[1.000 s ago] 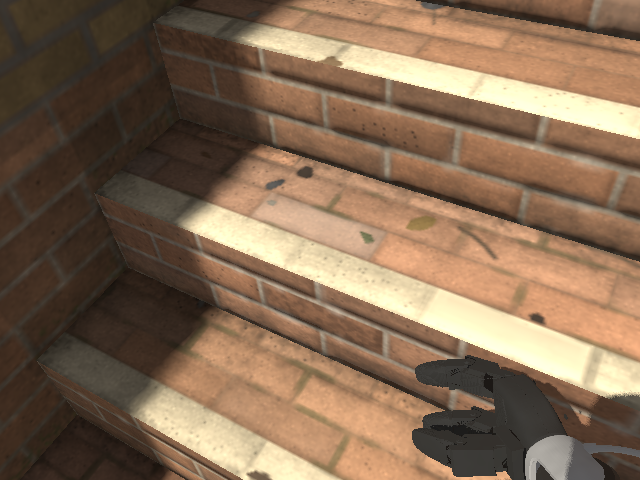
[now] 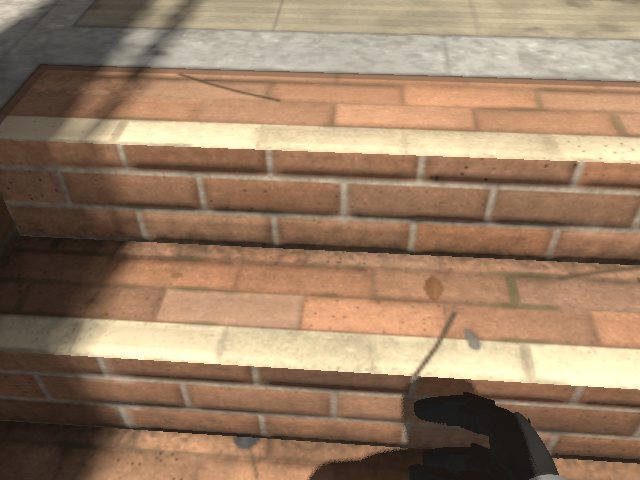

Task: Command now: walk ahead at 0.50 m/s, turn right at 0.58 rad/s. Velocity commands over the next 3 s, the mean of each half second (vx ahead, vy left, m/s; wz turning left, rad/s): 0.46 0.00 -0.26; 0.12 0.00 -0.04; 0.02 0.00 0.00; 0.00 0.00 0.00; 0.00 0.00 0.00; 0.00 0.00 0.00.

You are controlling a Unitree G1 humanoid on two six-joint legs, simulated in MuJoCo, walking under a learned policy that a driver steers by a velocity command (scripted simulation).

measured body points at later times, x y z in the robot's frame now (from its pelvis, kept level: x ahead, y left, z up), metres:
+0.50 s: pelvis +0.23 -0.02 +0.17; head +0.24 -0.01 +0.62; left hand +0.53 +0.07 +0.10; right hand +0.09 -0.13 +0.02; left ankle +0.13 +0.12 -0.58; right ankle +0.33 -0.14 -0.40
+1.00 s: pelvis +0.33 -0.03 +0.32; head +0.33 +0.00 +0.77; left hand +0.58 +0.14 +0.22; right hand +0.33 -0.26 +0.18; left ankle +0.38 +0.09 -0.40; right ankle +0.33 -0.14 -0.40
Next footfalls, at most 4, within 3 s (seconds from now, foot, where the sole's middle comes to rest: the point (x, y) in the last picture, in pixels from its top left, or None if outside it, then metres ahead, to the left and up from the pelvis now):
0.48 right None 0.37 -0.15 -0.44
0.90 left None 0.42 0.08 -0.44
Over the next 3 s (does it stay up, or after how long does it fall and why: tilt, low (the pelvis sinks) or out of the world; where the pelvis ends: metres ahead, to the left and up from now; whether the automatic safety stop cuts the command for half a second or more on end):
stays up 0.36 -0.01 0.34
